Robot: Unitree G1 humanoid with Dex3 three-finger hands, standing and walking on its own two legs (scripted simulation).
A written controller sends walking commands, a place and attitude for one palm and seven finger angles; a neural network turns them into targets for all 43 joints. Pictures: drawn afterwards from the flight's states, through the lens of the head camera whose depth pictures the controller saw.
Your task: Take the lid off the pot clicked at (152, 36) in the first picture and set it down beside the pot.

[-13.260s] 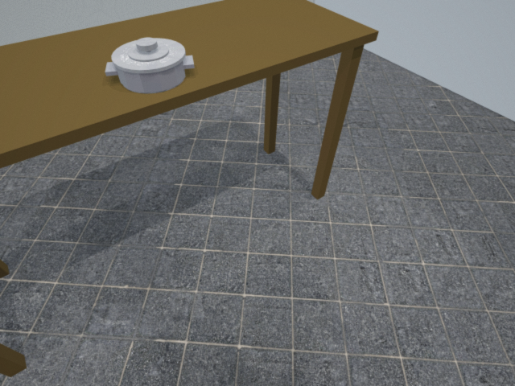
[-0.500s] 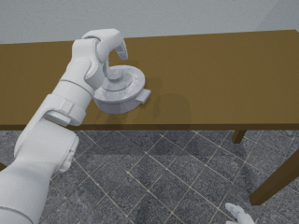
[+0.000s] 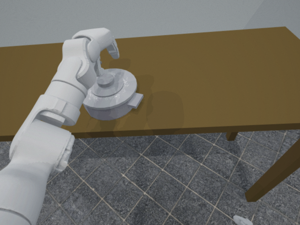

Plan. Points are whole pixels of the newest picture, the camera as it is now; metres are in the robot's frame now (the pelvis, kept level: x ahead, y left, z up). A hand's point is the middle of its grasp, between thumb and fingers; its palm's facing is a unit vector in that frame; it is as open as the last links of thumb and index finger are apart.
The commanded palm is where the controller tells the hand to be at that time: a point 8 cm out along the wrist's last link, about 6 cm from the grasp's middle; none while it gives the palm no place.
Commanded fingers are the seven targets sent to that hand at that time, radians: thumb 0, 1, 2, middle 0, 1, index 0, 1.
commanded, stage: move the open hand above the knob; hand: left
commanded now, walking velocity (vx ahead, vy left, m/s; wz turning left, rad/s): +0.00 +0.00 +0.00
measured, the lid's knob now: (105, 80) +0.48 +0.13 +0.15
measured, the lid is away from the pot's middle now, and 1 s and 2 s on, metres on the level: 0.00 0.00 0.00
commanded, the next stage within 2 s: lower the open fingers around the knob in 0.30 s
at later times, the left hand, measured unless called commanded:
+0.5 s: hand (94, 66) +0.45 +0.14 +0.22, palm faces -0.25 -0.06 -0.97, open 9.9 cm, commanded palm +0.43 +0.14 +0.28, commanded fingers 0.00 -0.37 1.68 -0.88 -0.08 -0.88 -0.08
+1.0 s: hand (102, 79) +0.44 +0.13 +0.18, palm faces -0.35 -0.08 -0.93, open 9.9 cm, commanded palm +0.43 +0.14 +0.24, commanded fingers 0.00 -0.37 1.68 -0.88 -0.08 -0.88 -0.08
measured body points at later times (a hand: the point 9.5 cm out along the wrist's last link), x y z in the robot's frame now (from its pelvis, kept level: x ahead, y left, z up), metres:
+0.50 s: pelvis -0.01 +0.00 +0.00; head +0.01 -0.03 +0.45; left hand +0.46 +0.14 +0.27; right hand +0.14 -0.23 -0.13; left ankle -0.01 +0.14 -0.74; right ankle -0.04 -0.15 -0.74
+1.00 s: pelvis -0.01 +0.00 +0.00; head +0.00 -0.03 +0.45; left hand +0.46 +0.13 +0.23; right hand +0.11 -0.26 -0.13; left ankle -0.01 +0.14 -0.74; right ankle -0.04 -0.15 -0.74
